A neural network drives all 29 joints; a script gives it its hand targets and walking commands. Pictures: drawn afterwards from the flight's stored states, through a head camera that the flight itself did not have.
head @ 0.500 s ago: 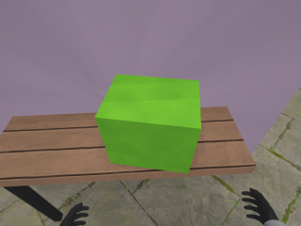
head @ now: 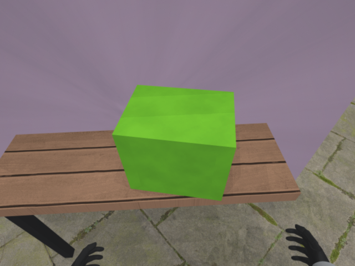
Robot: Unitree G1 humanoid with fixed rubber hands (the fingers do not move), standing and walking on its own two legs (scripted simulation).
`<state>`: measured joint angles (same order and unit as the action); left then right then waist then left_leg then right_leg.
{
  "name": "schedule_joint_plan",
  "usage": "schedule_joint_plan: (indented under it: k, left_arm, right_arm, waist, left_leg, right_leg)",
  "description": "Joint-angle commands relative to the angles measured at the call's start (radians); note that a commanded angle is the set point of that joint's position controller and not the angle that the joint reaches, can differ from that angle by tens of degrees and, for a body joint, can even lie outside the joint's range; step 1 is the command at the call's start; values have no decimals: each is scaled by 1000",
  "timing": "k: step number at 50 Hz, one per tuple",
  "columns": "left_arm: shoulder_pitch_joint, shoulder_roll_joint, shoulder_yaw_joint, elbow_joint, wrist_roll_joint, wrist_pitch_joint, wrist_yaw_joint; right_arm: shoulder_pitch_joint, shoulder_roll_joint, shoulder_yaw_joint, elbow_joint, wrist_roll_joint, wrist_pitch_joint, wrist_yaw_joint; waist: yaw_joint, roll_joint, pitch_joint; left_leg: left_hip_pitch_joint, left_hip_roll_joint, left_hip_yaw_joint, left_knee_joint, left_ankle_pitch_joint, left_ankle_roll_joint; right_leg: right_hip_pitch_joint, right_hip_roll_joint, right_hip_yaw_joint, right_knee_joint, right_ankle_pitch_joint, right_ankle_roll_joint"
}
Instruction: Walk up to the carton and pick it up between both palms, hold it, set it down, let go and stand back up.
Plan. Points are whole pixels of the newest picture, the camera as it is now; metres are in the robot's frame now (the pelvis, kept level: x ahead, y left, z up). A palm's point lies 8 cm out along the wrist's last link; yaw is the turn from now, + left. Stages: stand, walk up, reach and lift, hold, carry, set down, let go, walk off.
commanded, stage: stand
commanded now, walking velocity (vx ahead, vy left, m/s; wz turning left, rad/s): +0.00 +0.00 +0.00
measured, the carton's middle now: (179, 142) +0.45 +0.01 +0.00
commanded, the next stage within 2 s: none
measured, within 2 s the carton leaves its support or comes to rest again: neither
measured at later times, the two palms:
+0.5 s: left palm out of the picture +0.13 +0.26 -0.09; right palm out of the picture +0.14 -0.29 -0.07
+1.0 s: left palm out of the picture +0.13 +0.26 -0.09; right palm out of the picture +0.14 -0.29 -0.07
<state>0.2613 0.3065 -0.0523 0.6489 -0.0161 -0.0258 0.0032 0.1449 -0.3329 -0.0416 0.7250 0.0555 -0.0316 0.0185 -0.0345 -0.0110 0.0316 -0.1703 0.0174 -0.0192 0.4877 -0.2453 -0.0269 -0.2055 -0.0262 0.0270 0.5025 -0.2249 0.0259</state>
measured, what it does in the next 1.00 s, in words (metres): stands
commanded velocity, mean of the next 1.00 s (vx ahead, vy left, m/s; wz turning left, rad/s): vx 0.00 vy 0.00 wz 0.00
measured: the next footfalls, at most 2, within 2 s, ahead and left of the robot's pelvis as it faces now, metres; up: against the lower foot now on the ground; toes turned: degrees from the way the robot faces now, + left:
none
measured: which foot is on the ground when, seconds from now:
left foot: down 0.00-1.00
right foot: down 0.00-1.00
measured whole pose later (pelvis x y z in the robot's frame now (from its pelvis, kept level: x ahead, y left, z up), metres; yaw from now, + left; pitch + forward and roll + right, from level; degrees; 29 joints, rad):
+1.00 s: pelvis +0.00 +0.00 +0.00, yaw +0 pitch -4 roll +0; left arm 0.23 0.32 -0.05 0.69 -0.02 -0.02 0.00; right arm 0.14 -0.33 -0.04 0.75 0.06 -0.03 0.02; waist -0.03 -0.02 0.06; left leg -0.17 0.02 -0.02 0.49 -0.25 -0.03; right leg -0.21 -0.03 0.03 0.50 -0.23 0.03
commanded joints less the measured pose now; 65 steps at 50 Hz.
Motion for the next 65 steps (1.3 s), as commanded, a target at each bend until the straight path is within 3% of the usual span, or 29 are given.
schedule_joint_plan:
  k: [1, 5, 6, 8, 11, 13, 14, 21, 22, 23, 24, 27, 29, 32, 34, 35, 40, 41, 43, 44, 46, 48, 52, 54, 56, 61, 63, 64, 65]
  left_arm:
    - [-72, 211, 118, 9, 37, -23, -5]
    - [-96, 253, 126, 31, 41, -19, -1]
    - [-77, 266, 133, 29, 49, -17, 0]
    - [-40, 288, 132, 37, 47, -20, 3]
    - [-51, 279, 128, 47, 41, -24, 1]
    - [-108, 251, 122, 26, 37, -20, -3]
    - [-85, 288, 133, 33, 33, -21, -1]
    - [-104, 251, 119, 35, 36, -14, -10]
    - [-67, 244, 121, 36, 30, -24, 0]
    - [-111, 257, 123, 23, 31, -26, 0]
    - [-105, 228, 116, 28, 31, -31, -6]
    - [-102, 290, 124, 47, 38, -21, -9]
    - [-66, 259, 121, 44, 31, -26, -5]
    - [-105, 242, 120, 33, 39, -30, -2]
    - [-79, 249, 120, 44, 30, -24, 0]
    - [-97, 256, 120, 51, 27, -33, -5]
    - [-146, 264, 126, 43, 42, -22, 1]
    - [-119, 262, 112, 53, 39, -27, -3]
    - [-101, 267, 120, 61, 39, -25, 0]
    - [-91, 276, 124, 63, 36, -20, 1]
    - [-113, 282, 124, 60, 38, -22, 5]
    - [-73, 248, 121, 64, 31, -29, -2]
    - [-96, 266, 119, 64, 32, -21, -9]
    - [-105, 261, 112, 83, 34, -20, -2]
    - [-67, 275, 124, 69, 29, -19, 0]
    - [-108, 250, 121, 73, 36, -26, -6]
    - [-146, 289, 125, 66, 41, -27, 0]
    - [-104, 281, 124, 68, 41, -27, 0]
    - [-96, 256, 114, 70, 34, -27, 3]
  right_arm:
    - [-22, -239, -39, 34, -84, -23, -5]
    - [11, -200, -22, 29, -85, -20, -8]
    - [-6, -232, -32, 39, -89, -23, -10]
    - [23, -219, -30, 35, -89, -13, -16]
    - [-5, -239, -30, 48, -82, -22, -12]
    - [1, -256, -35, 53, -84, -23, -7]
    - [-14, -231, -28, 38, -88, -18, -8]
    - [5, -225, -32, 56, -84, -15, -1]
    - [-18, -226, -30, 59, -87, -17, -8]
    - [18, -227, -36, 50, -77, -16, -2]
    - [9, -258, -33, 70, -77, -21, -11]
    - [-15, -243, -40, 44, -85, -20, -2]
    - [9, -227, -26, 69, -76, -15, 6]
    - [-37, -244, -37, 51, -77, -15, -5]
    - [-17, -225, -34, 52, -75, -22, -4]
    - [7, -220, -27, 63, -76, -23, -4]
    - [-10, -223, -35, 50, -83, -8, -13]
    - [-9, -209, -18, 69, -86, -4, -11]
    - [2, -221, -32, 61, -79, -12, -3]
    - [-8, -229, -22, 73, -93, -11, -11]
    - [11, -232, -29, 62, -81, -20, -13]
    - [0, -238, -34, 69, -79, -20, -6]
    - [-5, -256, -38, 80, -90, -15, -12]
    - [-26, -250, -38, 65, -77, -12, -8]
    - [9, -246, -41, 77, -80, -16, -11]
    - [-30, -230, -38, 74, -73, -15, -11]
    - [17, -220, -30, 75, -77, -13, -9]
    - [10, -235, -25, 85, -87, -12, -11]
    - [-1, -238, -29, 69, -82, -8, -11]
  waist:
    - [51, -38, 38]
    - [8, -17, 13]
    - [21, 21, -5]
    - [28, -38, 23]
    - [41, -16, -10]
    - [21, -7, 13]
    - [43, -55, -24]
    - [17, 6, 13]
    - [43, -53, -57]
    - [10, -58, -50]
    - [40, 11, -51]
    - [9, -6, -16]
    - [39, -51, -52]
    - [44, 5, -63]
    - [31, -11, -101]
    - [13, -71, -87]
    - [15, 13, -45]
    - [31, -14, 22]
    - [7, -44, -25]
    - [49, -42, -29]
    - [25, -37, 21]
    - [25, 5, -14]
    - [42, -29, -23]
    - [21, 16, -20]
    - [29, -55, -36]
    - [34, -19, -29]
    - [3, -45, -45]
    - [39, -39, -43]
    - [33, 4, -79]
  left_leg:
    - [-73, 99, -72, -122, -1, 64]
    - [-22, 99, -36, -107, -28, 50]
    - [-68, 89, -47, -111, -65, 53]
    - [-60, 90, -43, -86, -45, 51]
    - [-36, 98, -42, -107, -15, 65]
    - [-49, 95, -49, -110, -19, 62]
    - [-16, 108, -40, -99, -7, 63]
    - [-46, 92, -24, -109, 17, 51]
    - [10, 98, -44, -111, 54, 60]
    - [22, 98, -37, -87, 83, 52]
    - [-7, 100, -41, -89, 68, 63]
    - [-40, 90, -17, -103, 25, 56]
    - [7, 99, -37, -88, 85, 60]
    - [14, 95, -31, -87, 131, 53]
    - [32, 97, -28, -80, 117, 64]
    - [27, 103, -48, -90, 110, 59]
    - [-25, 98, -44, -109, 47, 57]
    - [-50, 101, -43, -114, 53, 55]
    - [-12, 98, -41, -110, 15, 56]
    - [-24, 102, -30, -104, 32, 64]
    - [-45, 98, -42, -105, 27, 65]
    - [-30, 91, -37, -110, 9, 55]
    - [-44, 101, -49, -111, 4, 54]
    - [-7, 103, -51, -109, -5, 54]
    - [6, 101, -38, -107, 9, 54]
    - [-5, 101, -42, -81, 77, 54]
    - [-11, 90, -32, -92, 65, 52]
    - [-20, 95, -29, -100, 67, 57]
    - [9, 108, -30, -75, 62, 62]
  right_leg:
    - [-58, -75, 77, -142, -9, -69]
    - [-80, -78, 103, -162, -99, -85]
    - [-29, -64, 78, -155, -57, -66]
    - [-71, -76, 85, -160, -90, -69]
    - [-35, -78, 90, -136, -15, -78]
    - [-65, -78, 99, -152, -16, -77]
    - [-35, -80, 100, -144, -33, -74]
    - [-22, -86, 80, -135, 33, -71]
    - [-31, -89, 88, -124, 25, -78]
    - [-37, -76, 82, -131, 80, -81]
    - [1, -86, 93, -141, 74, -69]
    - [6, -84, 98, -130, 126, -65]
    - [10, -77, 68, -133, 103, -65]
    - [13, -91, 85, -135, 117, -72]
    - [40, -98, 81, -137, 148, -72]
    - [28, -95, 71, -118, 161, -70]
    - [9, -95, 83, -154, 48, -69]
    - [1, -84, 95, -155, 46, -71]
    - [-26, -79, 93, -166, -20, -70]
    - [-16, -88, 84, -154, 26, -60]
    - [-31, -83, 101, -157, 3, -70]
    - [-38, -80, 98, -166, -23, -66]
    - [-7, -77, 78, -150, 4, -64]
    - [-35, -88, 99, -160, 11, -67]
    - [-19, -85, 99, -165, -1, -66]
    - [-5, -82, 83, -156, 76, -63]
    - [0, -80, 102, -162, 32, -74]
    - [9, -78, 88, -152, 38, -61]
    - [0, -105, 101, -158, 54, -80]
